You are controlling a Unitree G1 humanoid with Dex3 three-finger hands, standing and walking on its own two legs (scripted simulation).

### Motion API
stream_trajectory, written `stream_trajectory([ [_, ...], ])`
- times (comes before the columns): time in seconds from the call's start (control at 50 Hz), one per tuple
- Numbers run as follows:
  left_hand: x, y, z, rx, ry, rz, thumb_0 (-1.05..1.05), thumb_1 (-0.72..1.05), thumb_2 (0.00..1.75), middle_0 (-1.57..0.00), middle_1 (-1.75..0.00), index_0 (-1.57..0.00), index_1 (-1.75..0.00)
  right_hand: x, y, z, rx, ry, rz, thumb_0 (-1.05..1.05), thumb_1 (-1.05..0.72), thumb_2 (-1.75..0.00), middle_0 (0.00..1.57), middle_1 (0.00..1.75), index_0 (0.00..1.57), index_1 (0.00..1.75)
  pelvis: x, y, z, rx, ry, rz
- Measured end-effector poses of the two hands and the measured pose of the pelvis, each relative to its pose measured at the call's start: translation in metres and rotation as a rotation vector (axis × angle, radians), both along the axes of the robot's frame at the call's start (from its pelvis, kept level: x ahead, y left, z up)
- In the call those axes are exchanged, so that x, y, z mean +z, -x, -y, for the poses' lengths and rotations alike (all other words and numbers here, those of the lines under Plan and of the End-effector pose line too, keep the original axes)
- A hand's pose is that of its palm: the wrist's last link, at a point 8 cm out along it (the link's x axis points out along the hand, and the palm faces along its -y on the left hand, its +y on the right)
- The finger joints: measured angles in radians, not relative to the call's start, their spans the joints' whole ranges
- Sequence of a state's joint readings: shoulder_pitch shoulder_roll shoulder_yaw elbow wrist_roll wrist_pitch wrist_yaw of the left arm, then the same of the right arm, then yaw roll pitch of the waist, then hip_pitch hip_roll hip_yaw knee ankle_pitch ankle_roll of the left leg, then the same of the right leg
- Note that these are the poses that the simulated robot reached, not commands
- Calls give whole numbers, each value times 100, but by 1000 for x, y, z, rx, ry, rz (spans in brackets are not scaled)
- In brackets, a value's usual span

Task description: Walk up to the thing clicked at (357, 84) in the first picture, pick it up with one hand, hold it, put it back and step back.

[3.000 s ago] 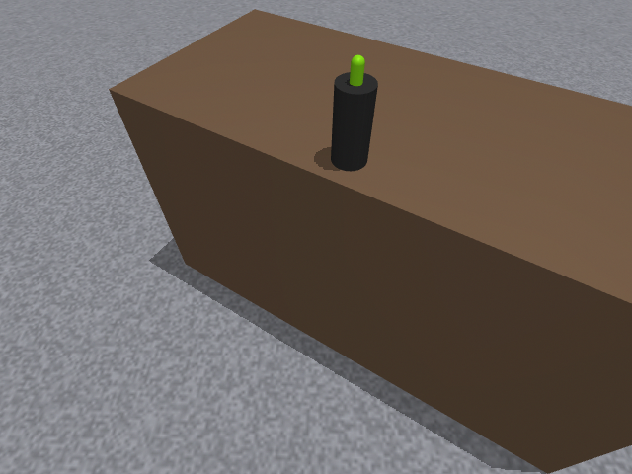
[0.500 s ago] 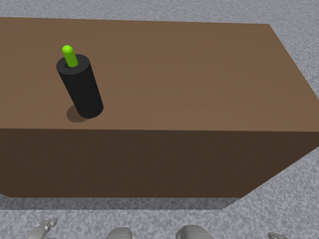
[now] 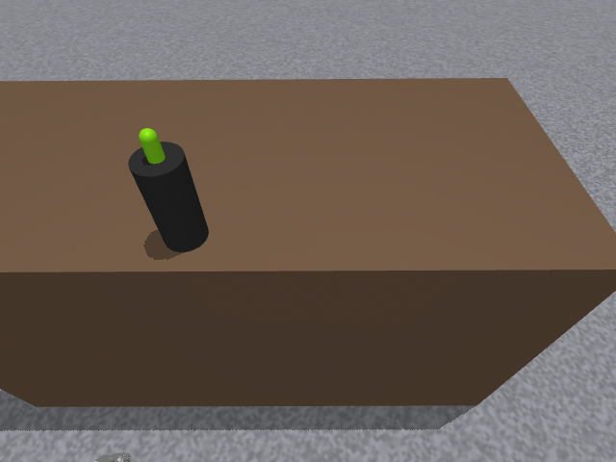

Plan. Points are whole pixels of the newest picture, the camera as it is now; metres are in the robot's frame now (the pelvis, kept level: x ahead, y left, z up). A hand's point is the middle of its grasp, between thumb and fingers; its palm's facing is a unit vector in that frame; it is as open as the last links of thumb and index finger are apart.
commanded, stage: walk up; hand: left
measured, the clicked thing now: (168, 190) +0.46 +0.22 +0.08
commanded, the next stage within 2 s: stand in 0.70 s
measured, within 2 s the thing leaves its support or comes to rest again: neither
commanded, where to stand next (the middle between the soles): +0.08 +0.01 m, yaw +1 degrees
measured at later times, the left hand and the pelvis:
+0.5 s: hand out of the picture +0.10 +0.26 -0.15, palm faces -0.01 -0.95 -0.33, open 7.4 cm; pelvis +0.02 +0.01 +0.01, yaw +0 degrees
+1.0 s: hand out of the picture +0.11 +0.26 -0.14, palm faces -0.02 -0.94 -0.34, open 7.4 cm; pelvis +0.03 +0.01 +0.01, yaw +1 degrees
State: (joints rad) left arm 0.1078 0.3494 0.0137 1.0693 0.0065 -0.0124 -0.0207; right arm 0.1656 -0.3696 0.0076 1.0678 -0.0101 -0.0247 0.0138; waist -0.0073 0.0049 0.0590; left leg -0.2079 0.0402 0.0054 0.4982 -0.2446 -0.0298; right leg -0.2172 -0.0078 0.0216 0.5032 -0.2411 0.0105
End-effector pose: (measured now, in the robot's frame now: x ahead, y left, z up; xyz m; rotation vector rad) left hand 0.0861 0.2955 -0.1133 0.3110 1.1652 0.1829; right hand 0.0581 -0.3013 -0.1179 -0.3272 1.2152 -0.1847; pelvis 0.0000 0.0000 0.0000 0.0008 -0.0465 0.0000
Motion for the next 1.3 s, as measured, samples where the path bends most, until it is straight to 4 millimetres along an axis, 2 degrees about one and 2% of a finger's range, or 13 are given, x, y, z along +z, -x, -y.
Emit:
stream_trajectory([
  [0.22, 3, -10, -4, 22, 10, -19, 1, 90, 90, -21, -30, -21, -30, 9, -25, -6, 4, 5, 14, 0, -90, -90, 20, 30, 20, 30, 7, -8, -4, 4, 1, -8],
  [0.5, 2, -7, -7, 37, 6, -70, 1, 90, 90, -20, -30, -21, -30, 11, -45, -11, -4, 0, 17, 0, -91, -90, 20, 30, 20, 30, 11, -19, -7, 5, 2, -17],
  [0.9, 6, -17, -10, 20, -7, -55, 0, 90, 90, -21, -30, -21, -30, 10, -44, -14, -16, -4, -3, 0, -91, -90, 20, 30, 20, 30, 12, -25, -10, 7, 1, -18],
  [1.3, 6, -8, -12, 26, -14, -77, 0, 90, 90, -20, -30, -21, -30, 9, -42, -12, -9, -3, -26, 0, -91, -90, 20, 30, 20, 30, 12, -27, -9, 15, 1, -22],
])
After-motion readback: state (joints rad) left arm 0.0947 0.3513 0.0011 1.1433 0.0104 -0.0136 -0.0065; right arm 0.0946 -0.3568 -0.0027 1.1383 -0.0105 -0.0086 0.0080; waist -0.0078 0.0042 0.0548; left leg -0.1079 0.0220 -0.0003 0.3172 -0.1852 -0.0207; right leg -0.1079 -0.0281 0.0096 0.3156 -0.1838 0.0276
